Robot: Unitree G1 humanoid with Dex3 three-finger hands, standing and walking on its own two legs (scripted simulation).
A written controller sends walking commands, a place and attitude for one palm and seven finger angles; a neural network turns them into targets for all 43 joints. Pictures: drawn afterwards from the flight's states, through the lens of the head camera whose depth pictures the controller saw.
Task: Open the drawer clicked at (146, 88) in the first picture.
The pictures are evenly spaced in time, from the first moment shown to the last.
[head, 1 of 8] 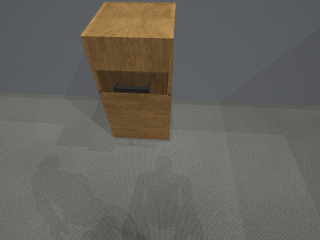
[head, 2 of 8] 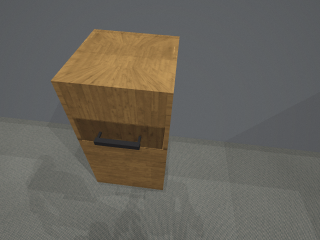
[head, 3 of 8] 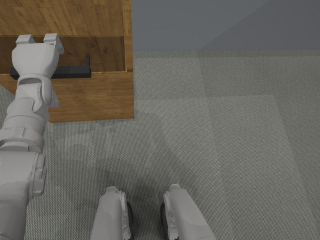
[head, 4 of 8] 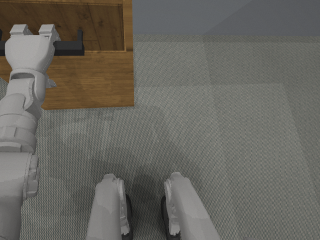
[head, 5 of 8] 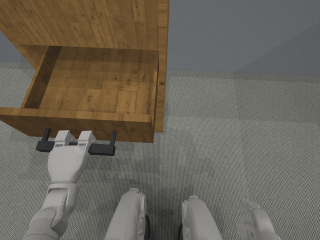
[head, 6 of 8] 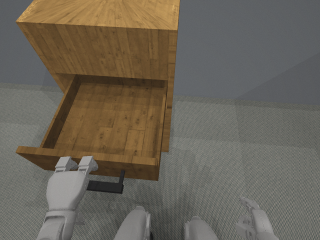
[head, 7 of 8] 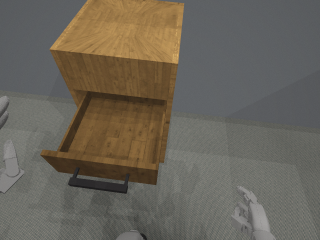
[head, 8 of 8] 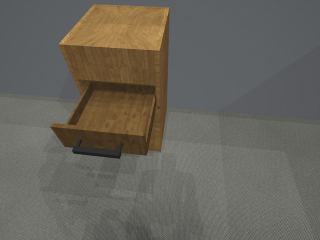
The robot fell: no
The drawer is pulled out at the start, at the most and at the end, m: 0.00 0.30 0.30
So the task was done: yes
